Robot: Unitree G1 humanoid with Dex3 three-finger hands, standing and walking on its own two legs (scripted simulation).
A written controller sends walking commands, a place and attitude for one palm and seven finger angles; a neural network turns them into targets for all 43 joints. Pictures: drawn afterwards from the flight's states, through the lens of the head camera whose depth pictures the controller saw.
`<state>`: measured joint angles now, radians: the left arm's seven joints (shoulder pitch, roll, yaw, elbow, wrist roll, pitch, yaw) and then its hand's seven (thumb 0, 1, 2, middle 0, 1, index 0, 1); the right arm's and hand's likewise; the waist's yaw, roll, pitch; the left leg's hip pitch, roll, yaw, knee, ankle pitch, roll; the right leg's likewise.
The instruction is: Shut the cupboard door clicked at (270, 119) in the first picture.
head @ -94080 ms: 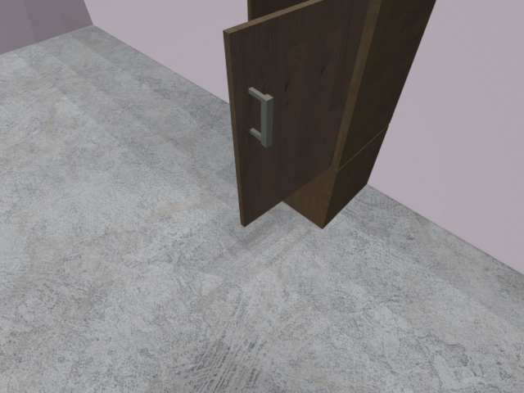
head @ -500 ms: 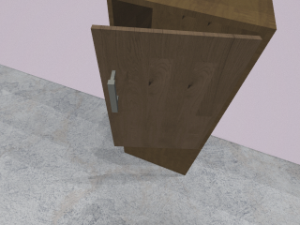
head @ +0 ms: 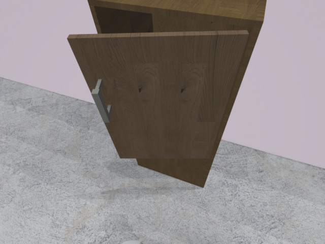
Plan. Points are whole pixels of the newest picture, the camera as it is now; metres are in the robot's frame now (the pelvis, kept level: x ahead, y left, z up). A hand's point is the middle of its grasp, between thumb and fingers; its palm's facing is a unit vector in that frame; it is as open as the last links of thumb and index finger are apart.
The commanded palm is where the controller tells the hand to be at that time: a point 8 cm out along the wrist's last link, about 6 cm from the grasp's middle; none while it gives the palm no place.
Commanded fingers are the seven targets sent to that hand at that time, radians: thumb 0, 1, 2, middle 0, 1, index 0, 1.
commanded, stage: come to a stop and stand still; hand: left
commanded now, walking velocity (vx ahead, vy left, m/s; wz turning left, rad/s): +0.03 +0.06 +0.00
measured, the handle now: (103, 101) +0.47 +0.21 +0.06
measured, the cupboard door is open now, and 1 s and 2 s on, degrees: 20 20 20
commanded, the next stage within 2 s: look again from close up in 0.58 s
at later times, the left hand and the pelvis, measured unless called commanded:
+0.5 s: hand out of the picture -0.03 +0.23 -0.18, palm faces +0.01 -0.98 -0.18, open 7.4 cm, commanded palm none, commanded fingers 0.00 0.90 0.90 -0.20 -0.30 -0.20 -0.30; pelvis -0.03 +0.06 +0.00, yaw -2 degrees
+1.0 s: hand out of the picture +0.01 +0.24 -0.17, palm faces -0.01 -0.96 -0.28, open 7.4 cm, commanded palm none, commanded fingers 0.00 0.90 0.90 -0.20 -0.30 -0.20 -0.30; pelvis -0.01 +0.05 -0.01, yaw -1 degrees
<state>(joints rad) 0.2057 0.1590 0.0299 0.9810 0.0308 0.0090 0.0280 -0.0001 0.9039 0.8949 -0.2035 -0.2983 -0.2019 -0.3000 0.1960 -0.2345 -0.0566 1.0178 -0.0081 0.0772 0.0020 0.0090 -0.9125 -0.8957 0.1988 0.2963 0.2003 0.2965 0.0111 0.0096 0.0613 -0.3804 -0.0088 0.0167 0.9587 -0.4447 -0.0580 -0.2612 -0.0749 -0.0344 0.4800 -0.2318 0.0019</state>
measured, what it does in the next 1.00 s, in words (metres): steps on the spot: left foot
